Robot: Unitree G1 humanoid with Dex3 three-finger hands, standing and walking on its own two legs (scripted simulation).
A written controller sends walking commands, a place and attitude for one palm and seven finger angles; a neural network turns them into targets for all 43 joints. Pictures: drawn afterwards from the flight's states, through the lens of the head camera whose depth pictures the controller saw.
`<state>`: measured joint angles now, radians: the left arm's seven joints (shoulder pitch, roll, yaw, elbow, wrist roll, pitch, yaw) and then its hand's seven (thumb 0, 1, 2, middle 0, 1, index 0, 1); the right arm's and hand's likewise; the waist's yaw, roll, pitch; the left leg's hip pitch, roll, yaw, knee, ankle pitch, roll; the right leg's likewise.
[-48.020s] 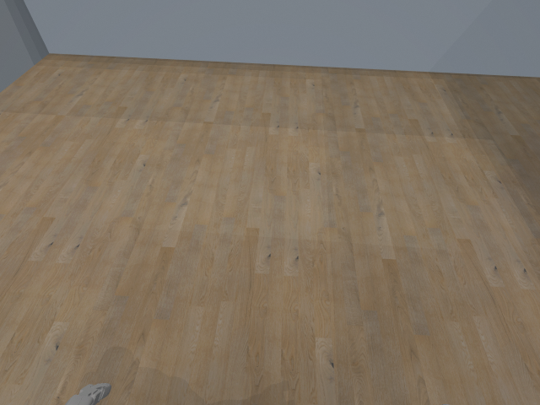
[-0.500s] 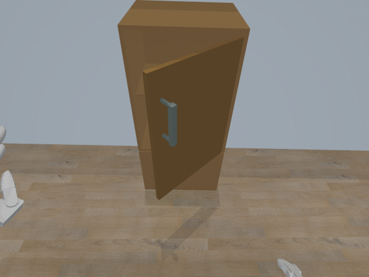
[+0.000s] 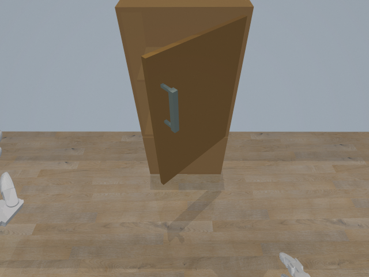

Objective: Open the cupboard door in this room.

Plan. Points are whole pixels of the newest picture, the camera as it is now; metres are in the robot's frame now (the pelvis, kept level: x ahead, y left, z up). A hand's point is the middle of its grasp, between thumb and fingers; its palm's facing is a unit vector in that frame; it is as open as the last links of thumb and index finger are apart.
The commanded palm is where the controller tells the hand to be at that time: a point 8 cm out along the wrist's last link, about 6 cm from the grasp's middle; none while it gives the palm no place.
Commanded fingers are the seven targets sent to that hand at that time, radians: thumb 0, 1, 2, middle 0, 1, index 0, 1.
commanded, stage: let the arm hang, fingers relaxed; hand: left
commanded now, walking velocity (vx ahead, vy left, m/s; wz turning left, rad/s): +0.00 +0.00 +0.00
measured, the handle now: (169, 108) +0.57 +0.09 +0.04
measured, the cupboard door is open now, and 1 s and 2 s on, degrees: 44 44 44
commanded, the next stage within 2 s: look to check the result in 1.14 s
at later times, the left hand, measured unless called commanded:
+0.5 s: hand out of the picture +0.04 +0.19 -0.17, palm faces +0.12 -0.97 -0.22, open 7.0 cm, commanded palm none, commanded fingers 0.00 0.90 0.90 -0.20 -0.30 -0.20 -0.30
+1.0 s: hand out of the picture -0.04 +0.18 -0.17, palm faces +0.10 -0.98 -0.17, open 7.4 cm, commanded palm none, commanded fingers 0.00 0.90 0.90 -0.20 -0.30 -0.20 -0.30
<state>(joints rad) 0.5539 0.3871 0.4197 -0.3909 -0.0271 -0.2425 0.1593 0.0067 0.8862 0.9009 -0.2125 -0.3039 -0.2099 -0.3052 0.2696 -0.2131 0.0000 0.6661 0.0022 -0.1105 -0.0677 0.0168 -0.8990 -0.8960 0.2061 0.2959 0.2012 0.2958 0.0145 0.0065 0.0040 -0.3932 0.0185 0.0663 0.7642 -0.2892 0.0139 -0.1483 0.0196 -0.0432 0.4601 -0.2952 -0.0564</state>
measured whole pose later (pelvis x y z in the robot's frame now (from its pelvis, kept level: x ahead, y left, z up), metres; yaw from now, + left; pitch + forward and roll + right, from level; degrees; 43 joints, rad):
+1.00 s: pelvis -0.02 +0.02 +0.00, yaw +3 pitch -2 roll +0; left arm 0.28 0.11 0.01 1.16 0.01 0.01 0.03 0.00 0.91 0.90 -0.20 -0.30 -0.20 -0.30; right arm 0.32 -0.11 0.01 1.14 -0.02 0.01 -0.03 0.01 -0.90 -0.90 0.20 0.30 0.20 0.30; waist 0.00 0.02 0.04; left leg -0.17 -0.03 0.05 0.41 -0.21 0.05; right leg -0.20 0.02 -0.02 0.41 -0.17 -0.02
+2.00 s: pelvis +0.01 +0.03 +0.00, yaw -1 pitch -1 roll +0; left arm 0.27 0.12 0.04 1.14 0.02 0.03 0.02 0.00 0.91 0.90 -0.20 -0.30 -0.20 -0.30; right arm 0.26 -0.13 -0.01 1.12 -0.02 0.02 -0.05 0.01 -0.91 -0.90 0.20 0.30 0.20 0.30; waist 0.01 0.00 0.06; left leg -0.17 -0.03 0.11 0.45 -0.27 0.06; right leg -0.24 0.02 0.04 0.49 -0.24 -0.01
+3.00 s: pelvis +0.08 +0.01 +0.00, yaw -35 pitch +1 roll -2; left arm 0.20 0.28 0.11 0.91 0.03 0.05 -0.02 0.00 0.91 0.90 -0.20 -0.30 -0.19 -0.30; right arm 0.17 -0.18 0.00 0.85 -0.03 0.02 -0.04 0.01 -0.90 -0.90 0.21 0.30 0.20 0.30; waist 0.05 -0.04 0.12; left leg -0.26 0.05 0.05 0.51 -0.27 0.01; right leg -0.52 0.04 0.05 1.15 -0.45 0.04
